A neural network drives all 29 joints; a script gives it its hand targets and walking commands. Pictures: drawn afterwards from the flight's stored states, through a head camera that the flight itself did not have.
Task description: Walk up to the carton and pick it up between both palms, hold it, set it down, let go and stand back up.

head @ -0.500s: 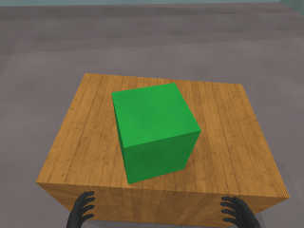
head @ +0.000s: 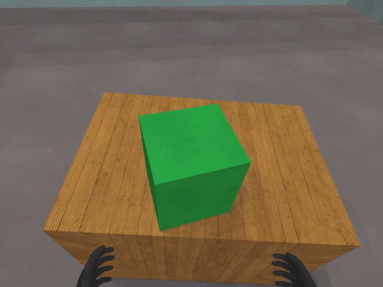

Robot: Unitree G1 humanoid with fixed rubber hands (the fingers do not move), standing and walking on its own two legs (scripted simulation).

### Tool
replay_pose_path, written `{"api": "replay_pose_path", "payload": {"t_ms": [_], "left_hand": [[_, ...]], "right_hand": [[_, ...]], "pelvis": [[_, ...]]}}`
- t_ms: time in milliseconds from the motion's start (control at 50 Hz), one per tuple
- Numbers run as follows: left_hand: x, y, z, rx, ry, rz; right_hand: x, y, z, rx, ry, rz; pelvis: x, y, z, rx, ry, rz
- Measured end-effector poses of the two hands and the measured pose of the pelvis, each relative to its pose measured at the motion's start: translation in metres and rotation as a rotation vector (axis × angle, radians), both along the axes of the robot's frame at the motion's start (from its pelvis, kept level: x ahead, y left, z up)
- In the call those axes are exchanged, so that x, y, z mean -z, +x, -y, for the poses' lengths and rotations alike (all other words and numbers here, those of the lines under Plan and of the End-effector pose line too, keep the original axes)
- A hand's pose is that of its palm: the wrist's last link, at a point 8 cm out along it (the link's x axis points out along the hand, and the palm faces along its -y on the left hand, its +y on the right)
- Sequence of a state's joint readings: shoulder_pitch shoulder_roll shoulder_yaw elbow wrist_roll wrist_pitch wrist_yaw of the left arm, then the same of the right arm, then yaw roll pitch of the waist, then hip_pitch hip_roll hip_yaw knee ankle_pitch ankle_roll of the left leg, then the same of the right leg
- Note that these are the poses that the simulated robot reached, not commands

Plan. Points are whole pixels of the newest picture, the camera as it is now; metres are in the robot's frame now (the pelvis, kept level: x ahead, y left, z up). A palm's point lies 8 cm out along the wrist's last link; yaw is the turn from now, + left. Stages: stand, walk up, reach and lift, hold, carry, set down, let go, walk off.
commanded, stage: let go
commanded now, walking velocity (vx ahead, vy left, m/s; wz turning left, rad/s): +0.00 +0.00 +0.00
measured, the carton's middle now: (188, 168) +0.43 +0.02 -0.05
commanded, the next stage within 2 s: stand in 0.18 s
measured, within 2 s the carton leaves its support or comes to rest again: neither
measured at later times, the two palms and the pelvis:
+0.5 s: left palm out of the picture +0.10 +0.31 -0.12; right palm out of the picture +0.09 -0.26 -0.09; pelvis +0.00 +0.02 -0.01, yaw +0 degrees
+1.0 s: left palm out of the picture +0.03 +0.32 -0.13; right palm out of the picture +0.03 -0.26 -0.11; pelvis -0.02 +0.03 +0.00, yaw -1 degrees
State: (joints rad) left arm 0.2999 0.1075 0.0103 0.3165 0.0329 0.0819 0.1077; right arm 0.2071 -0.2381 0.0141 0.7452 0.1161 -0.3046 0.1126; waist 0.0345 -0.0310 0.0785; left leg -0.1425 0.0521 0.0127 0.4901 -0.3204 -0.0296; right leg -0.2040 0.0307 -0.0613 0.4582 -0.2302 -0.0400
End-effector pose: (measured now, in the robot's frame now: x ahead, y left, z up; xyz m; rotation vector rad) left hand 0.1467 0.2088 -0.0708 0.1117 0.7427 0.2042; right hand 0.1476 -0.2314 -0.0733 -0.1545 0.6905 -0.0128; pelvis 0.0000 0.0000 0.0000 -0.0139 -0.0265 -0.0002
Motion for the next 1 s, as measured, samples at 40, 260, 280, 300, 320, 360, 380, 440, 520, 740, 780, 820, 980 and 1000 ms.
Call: {"api": "replay_pose_path", "payload": {"t_ms": [40,260,280,300,320,360,380,440,520,740,780,820,980,1000], "left_hand": [[0.002,0.000,-0.004,0.007,-0.001,-0.008],[0.012,0.001,-0.030,0.088,0.038,-0.057],[0.017,-0.001,-0.036,0.104,0.047,-0.073],[0.021,-0.003,-0.042,0.110,0.055,-0.090],[0.024,-0.006,-0.049,0.109,0.064,-0.106],[0.030,-0.014,-0.063,0.099,0.081,-0.139],[0.033,-0.018,-0.070,0.094,0.090,-0.157],[0.040,-0.034,-0.087,0.071,0.106,-0.209],[0.048,-0.058,-0.100,0.048,0.116,-0.290],[0.055,-0.114,-0.110,0.022,0.100,-0.483],[0.055,-0.120,-0.109,0.021,0.100,-0.504],[0.055,-0.123,-0.109,0.023,0.100,-0.519],[0.054,-0.121,-0.108,0.032,0.097,-0.520],[0.054,-0.120,-0.108,0.035,0.097,-0.521]], "right_hand": [[0.001,-0.002,-0.002,0.001,-0.009,-0.008],[0.012,-0.013,-0.009,0.033,-0.077,-0.107],[0.015,-0.015,-0.006,0.035,-0.104,-0.140],[0.017,-0.018,-0.003,0.042,-0.127,-0.167],[0.018,-0.020,0.001,0.051,-0.145,-0.189],[0.019,-0.027,0.008,0.070,-0.171,-0.220],[0.020,-0.030,0.012,0.077,-0.183,-0.231],[0.020,-0.041,0.022,0.090,-0.212,-0.262],[0.021,-0.057,0.031,0.104,-0.240,-0.309],[0.032,-0.094,0.030,0.106,-0.231,-0.434],[0.034,-0.099,0.028,0.104,-0.227,-0.447],[0.035,-0.102,0.027,0.103,-0.221,-0.457],[0.038,-0.112,0.025,0.112,-0.211,-0.482],[0.038,-0.113,0.025,0.115,-0.212,-0.485]], "pelvis": [[0.000,0.000,-0.001,-0.002,0.000,0.003],[0.001,0.003,-0.013,0.008,0.002,-0.007],[0.002,0.003,-0.013,0.007,0.004,-0.008],[0.003,0.003,-0.014,0.004,0.004,-0.006],[0.003,0.004,-0.015,0.003,0.005,-0.005],[0.005,0.005,-0.016,0.001,0.005,0.000],[0.005,0.005,-0.017,-0.001,0.004,0.002],[0.006,0.005,-0.019,-0.005,0.003,0.011],[0.005,0.004,-0.022,-0.006,-0.001,0.024],[-0.001,-0.009,-0.028,0.002,0.004,0.043],[-0.002,-0.012,-0.029,0.001,0.005,0.045],[-0.003,-0.014,-0.029,0.002,0.006,0.046],[-0.004,-0.021,-0.030,0.009,0.010,0.049],[-0.004,-0.022,-0.030,0.010,0.010,0.048]]}}
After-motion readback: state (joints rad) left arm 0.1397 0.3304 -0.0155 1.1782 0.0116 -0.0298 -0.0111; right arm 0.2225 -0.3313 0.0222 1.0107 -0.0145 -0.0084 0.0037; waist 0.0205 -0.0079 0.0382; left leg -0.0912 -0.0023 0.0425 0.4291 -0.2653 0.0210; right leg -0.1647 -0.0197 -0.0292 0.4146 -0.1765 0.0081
